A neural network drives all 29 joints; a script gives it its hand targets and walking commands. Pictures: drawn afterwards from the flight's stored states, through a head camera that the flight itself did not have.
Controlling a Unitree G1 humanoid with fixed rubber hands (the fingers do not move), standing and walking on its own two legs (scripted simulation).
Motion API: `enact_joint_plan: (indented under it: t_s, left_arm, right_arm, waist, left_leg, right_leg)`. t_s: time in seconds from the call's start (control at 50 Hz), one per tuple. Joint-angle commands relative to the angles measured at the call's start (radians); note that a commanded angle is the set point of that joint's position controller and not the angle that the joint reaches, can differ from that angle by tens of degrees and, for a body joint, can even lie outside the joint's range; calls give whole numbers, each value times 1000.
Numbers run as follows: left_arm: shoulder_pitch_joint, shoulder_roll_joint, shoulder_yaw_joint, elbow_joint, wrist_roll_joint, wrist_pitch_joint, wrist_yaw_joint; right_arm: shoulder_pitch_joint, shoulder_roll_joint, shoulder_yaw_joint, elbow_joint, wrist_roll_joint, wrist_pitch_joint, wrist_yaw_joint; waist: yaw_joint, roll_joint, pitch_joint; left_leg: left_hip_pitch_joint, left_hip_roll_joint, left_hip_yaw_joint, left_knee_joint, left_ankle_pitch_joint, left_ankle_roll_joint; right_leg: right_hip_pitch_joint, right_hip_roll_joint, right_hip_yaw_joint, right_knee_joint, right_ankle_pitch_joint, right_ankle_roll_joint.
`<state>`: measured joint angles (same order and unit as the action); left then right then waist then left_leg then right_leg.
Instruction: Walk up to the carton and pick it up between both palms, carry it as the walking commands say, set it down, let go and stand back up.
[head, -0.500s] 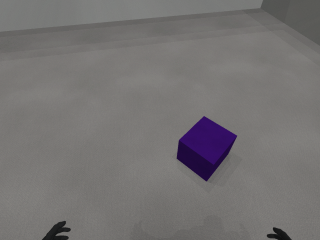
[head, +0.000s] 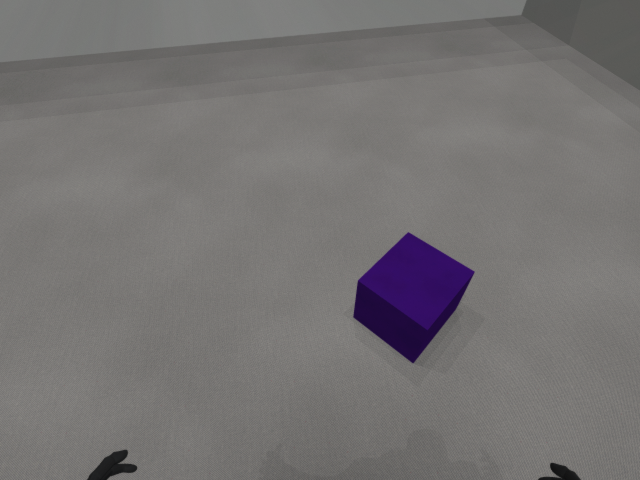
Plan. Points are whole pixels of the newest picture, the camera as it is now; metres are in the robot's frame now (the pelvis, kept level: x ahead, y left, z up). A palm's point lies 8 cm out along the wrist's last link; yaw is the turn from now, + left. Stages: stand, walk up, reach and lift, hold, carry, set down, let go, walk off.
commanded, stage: stand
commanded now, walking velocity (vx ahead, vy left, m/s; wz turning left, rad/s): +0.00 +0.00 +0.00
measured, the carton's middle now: (410, 295) +0.80 -0.27 -0.66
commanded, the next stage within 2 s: walk up in 0.44 s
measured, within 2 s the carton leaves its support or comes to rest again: neither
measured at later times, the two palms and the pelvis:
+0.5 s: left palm out of the picture +0.11 +0.31 -0.10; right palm out of the picture +0.11 -0.31 -0.10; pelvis +0.01 +0.00 +0.00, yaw +0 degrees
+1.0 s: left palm (235, 422) +0.22 +0.15 -0.13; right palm out of the picture +0.04 -0.41 -0.15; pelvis +0.08 -0.11 -0.03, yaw -11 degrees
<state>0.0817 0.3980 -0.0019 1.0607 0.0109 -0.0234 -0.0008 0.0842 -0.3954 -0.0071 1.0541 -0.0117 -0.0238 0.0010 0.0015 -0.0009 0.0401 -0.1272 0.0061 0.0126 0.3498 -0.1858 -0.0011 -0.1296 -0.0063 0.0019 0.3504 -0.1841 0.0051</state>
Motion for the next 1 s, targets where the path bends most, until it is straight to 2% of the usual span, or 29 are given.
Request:
enact_joint_plan:
  t_s: [0.0,0.6,0.62,0.64,0.66,0.68,0.7,0.72,0.76,0.82,0.84,0.86,0.88,0.9,0.92,0.94,0.96,0.98]
  left_arm:
    - [-40,173,30,-41,-1,-9,5]
    - [-36,174,33,-40,-1,-4,7]
    - [-117,99,80,-119,40,83,-52]
    - [-215,56,53,-198,41,89,-80]
    - [-227,51,67,-211,48,92,-98]
    - [-152,54,74,-197,45,90,-107]
    - [-57,57,80,-183,44,79,-108]
    - [-23,69,84,-171,41,77,-119]
    - [-50,35,73,-197,33,81,-127]
    - [-57,-6,56,-205,17,68,-113]
    - [-42,0,55,-203,13,59,-101]
    - [-27,8,57,-198,13,51,-90]
    - [7,8,58,-181,13,43,-81]
    - [73,12,62,-150,15,30,-71]
    - [177,42,76,-105,19,16,-58]
    - [337,124,103,-65,33,1,-47]
    - [468,238,121,-40,42,-8,-30]
    - [449,245,113,-57,29,-8,-26]
  right_arm:
    - [-39,-173,-30,-42,1,-9,-4]
    - [-34,-177,-32,-37,1,-5,-7]
    - [317,-197,-91,25,-22,60,-67]
    - [252,-306,-137,-47,-14,49,-64]
    - [196,-245,-125,-85,-17,38,-67]
    - [142,-188,-115,-104,-13,28,-61]
    - [116,-166,-111,-127,-15,11,-49]
    - [133,-167,-109,-132,-16,0,-40]
    - [136,-166,-112,-138,-21,-15,-33]
    - [128,-152,-109,-132,-36,-25,-9]
    - [141,-146,-109,-117,-41,-22,3]
    - [145,-149,-112,-110,-44,-20,10]
    - [151,-144,-112,-104,-43,-18,16]
    - [163,-134,-109,-98,-40,-13,20]
    - [196,-107,-100,-95,-43,-8,23]
    - [194,-50,-82,-126,-43,-11,26]
    - [100,46,-60,-219,-50,-22,35]
    - [59,28,-61,-256,-50,-23,29]
  waist:
    - [0,1,-56]
    - [-1,2,-61]
    - [-99,-43,-58]
    - [-133,208,51]
    - [-89,146,65]
    - [-33,133,32]
    - [-1,129,-21]
    - [2,116,-25]
    - [2,159,14]
    - [-4,242,48]
    - [-12,276,45]
    - [-16,280,51]
    - [-4,253,52]
    - [25,191,38]
    - [66,66,-14]
    - [145,-159,-57]
    - [197,-426,-50]
    - [161,-322,-72]
  left_leg:
    - [9,121,-99,-59,96,30]
    - [27,125,-97,-66,141,28]
    - [235,417,-518,-171,-535,96]
    - [274,542,-514,-270,-653,117]
    - [136,504,-414,-253,-532,78]
    - [53,440,-281,-219,-380,41]
    - [65,390,-185,-195,-299,33]
    - [35,354,-127,-203,-265,29]
    - [-49,331,-53,-222,-246,46]
    - [-113,286,38,-259,-326,40]
    - [-103,269,53,-258,-364,57]
    - [-86,273,63,-236,-378,68]
    - [-84,272,87,-174,-382,68]
    - [-107,257,116,-55,-364,65]
    - [-162,217,147,156,-287,61]
    - [-312,157,185,498,-240,43]
    - [-627,12,103,811,-451,9]
    - [-706,92,-35,925,-393,13]
  right_leg:
    - [0,-118,96,-59,94,-34]
    - [24,-123,91,-67,137,-31]
    - [-407,48,-110,370,-424,-1]
    - [-761,-49,31,644,-289,2]
    - [-733,-93,80,761,-174,21]
    - [-635,-105,90,776,-95,44]
    - [-583,-109,77,780,-55,55]
    - [-510,-100,42,775,-50,75]
    - [-425,-96,7,658,-53,85]
    - [-256,-87,-64,408,-85,59]
    - [-221,-80,-98,382,-145,52]
    - [-207,-72,-126,351,-168,47]
    - [-170,-58,-158,299,-151,46]
    - [-86,-34,-199,231,-126,44]
    - [61,-8,-213,196,-163,38]
    - [215,-125,-30,91,-273,12]
    - [247,-390,567,-157,-524,-89]
    - [211,-473,761,-269,-634,-178]
